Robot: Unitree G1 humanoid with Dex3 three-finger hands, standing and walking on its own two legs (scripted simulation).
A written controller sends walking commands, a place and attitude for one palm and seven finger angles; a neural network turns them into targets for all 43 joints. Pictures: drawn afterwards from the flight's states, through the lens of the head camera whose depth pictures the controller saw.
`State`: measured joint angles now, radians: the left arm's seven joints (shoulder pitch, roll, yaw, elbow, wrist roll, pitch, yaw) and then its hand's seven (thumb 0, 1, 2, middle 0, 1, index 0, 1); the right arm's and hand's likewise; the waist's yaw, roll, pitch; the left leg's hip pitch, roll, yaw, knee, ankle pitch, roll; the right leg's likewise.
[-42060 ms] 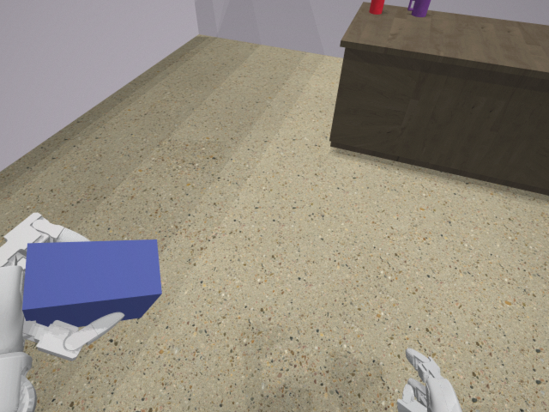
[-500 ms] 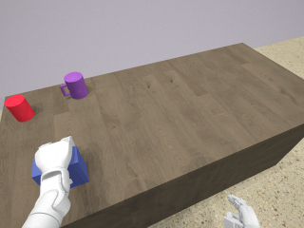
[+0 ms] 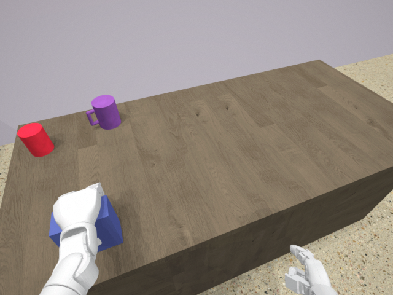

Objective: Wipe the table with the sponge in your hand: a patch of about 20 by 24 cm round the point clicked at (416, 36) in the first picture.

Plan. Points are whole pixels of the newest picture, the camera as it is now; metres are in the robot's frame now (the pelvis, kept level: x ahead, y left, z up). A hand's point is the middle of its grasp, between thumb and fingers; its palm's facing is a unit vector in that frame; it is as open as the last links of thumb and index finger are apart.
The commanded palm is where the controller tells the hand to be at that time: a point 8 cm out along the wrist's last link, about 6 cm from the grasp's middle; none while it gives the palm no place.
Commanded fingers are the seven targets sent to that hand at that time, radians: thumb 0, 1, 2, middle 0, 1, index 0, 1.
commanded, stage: lift the sponge slowly off the table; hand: left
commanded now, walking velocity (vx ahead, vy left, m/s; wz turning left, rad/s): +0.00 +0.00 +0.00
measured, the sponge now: (92, 232) +0.25 +0.29 -0.05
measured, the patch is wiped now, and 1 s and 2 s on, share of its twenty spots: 1.00 1.00 1.00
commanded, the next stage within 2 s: bring the sponge back beside the body in 1.82 s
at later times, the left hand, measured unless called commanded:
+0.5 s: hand (92, 220) +0.25 +0.26 +0.01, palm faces -0.04 -0.13 -0.99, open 10.3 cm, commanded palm +0.23 +0.26 +0.08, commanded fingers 0.00 0.10 1.30 -1.20 -1.60 -1.20 -1.60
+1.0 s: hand (85, 214) +0.25 +0.27 +0.04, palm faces -0.02 -0.14 -0.99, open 10.3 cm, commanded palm +0.22 +0.26 +0.12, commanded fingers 0.00 0.10 1.30 -1.20 -1.60 -1.20 -1.60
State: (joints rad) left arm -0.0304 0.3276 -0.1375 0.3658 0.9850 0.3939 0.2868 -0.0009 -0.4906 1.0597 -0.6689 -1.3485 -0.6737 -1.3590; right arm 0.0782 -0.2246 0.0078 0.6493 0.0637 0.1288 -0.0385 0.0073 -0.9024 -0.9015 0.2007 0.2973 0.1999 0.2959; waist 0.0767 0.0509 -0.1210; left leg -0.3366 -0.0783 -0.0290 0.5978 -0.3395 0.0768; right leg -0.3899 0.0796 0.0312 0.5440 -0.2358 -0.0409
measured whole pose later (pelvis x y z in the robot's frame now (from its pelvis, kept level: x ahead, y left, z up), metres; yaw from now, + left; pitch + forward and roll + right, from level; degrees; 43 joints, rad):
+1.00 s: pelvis +0.00 -0.01 +0.01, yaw +0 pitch -1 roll -1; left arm 0.03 0.37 -0.15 0.13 0.95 0.42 0.13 0.00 -0.52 1.06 -0.71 -1.30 -0.72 -1.31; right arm 0.00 -0.25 0.03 0.67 0.05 0.13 -0.05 0.01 -0.90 -0.90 0.20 0.30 0.20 0.30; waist 0.12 0.07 -0.04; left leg -0.13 -0.07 -0.03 0.43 -0.27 0.06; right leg -0.19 0.09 0.05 0.40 -0.17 -0.06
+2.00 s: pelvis +0.01 -0.01 +0.02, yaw -1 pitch -2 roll -1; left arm 0.01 0.41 -0.15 -0.06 0.92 0.53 0.02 0.00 -0.51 1.06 -0.71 -1.30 -0.72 -1.31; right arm -0.04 -0.24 0.07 0.66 0.06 0.15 -0.02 0.01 -0.90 -0.90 0.20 0.30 0.20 0.30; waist 0.12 0.08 -0.03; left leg -0.07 -0.07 -0.02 0.36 -0.25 0.07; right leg -0.14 0.08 0.06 0.35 -0.16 -0.05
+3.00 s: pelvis -0.01 -0.01 +0.01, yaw -1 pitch -5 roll -1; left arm 0.24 0.48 -0.05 -0.34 0.85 0.49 -0.01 0.00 -0.51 1.06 -0.71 -1.30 -0.72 -1.31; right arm -0.03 -0.24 0.06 0.64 0.04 0.13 -0.02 0.01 -0.90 -0.90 0.20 0.30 0.20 0.30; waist 0.14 0.09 -0.01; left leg -0.05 -0.07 -0.02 0.39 -0.25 0.07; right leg -0.11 0.08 0.06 0.36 -0.15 -0.05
